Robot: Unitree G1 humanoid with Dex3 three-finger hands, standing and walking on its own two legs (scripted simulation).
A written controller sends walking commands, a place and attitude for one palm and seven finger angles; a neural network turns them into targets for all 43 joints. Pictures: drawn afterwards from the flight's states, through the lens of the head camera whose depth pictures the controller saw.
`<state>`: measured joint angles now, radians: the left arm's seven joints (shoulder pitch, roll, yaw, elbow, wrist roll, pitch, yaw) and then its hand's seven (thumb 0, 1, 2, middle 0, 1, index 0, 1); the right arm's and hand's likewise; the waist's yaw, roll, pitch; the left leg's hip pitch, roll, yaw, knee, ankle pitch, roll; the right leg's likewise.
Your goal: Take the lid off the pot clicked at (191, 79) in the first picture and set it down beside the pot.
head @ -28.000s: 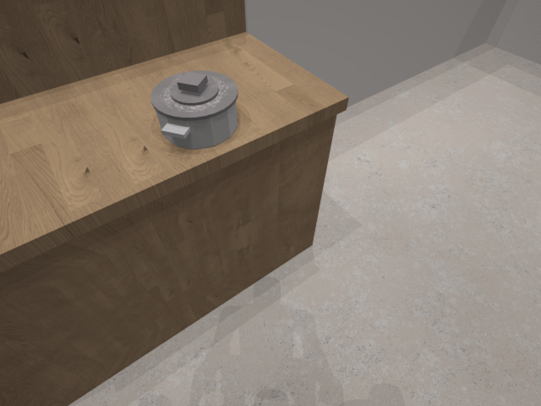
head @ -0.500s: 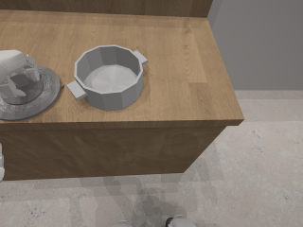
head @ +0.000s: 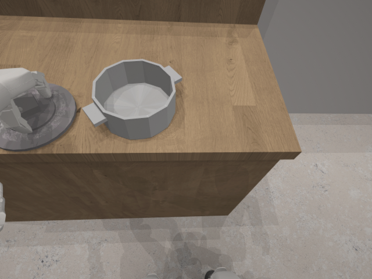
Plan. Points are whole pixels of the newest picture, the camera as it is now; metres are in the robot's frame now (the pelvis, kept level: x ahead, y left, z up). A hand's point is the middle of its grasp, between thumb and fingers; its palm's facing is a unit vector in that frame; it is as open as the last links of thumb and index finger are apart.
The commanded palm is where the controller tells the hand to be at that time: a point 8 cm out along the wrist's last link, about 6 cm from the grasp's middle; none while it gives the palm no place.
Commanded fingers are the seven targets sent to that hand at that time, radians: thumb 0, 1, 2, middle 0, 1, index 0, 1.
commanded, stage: open the fingers wide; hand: left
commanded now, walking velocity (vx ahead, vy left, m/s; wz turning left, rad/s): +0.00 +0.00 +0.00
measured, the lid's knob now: (25, 106) +0.47 +0.35 +0.06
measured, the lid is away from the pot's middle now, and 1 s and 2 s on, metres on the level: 0.24 0.24 0.24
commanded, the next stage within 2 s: raise the empty hand in 0.06 s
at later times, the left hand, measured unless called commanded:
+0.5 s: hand (19, 102) +0.45 +0.33 +0.10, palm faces -0.41 -0.10 -0.91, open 11.0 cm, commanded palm +0.46 +0.33 +0.16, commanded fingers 0.00 -0.02 0.66 -0.35 -0.85 -0.35 -0.85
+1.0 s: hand (0, 80) +0.46 +0.34 +0.14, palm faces -0.36 -0.09 -0.93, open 11.0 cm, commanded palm +0.46 +0.33 +0.22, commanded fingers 0.00 -0.02 0.66 -0.35 -0.85 -0.35 -0.85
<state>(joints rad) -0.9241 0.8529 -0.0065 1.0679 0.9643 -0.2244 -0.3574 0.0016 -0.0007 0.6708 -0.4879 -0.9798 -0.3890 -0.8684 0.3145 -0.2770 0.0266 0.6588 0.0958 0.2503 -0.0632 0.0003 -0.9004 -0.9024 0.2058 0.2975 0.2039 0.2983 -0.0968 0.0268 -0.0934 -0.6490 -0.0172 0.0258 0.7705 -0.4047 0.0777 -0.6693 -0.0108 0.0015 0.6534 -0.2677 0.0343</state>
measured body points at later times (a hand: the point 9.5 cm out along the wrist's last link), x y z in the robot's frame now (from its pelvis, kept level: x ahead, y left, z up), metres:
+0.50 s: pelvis +0.00 +0.00 +0.01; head +0.09 +0.01 +0.45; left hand +0.47 +0.33 +0.15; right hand +0.03 -0.28 -0.11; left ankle -0.03 +0.07 -0.71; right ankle +0.02 -0.16 -0.71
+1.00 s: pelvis +0.02 +0.01 +0.02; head +0.09 +0.02 +0.46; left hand +0.47 +0.34 +0.20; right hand +0.08 -0.26 -0.10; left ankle -0.03 +0.07 -0.71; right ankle +0.02 -0.16 -0.71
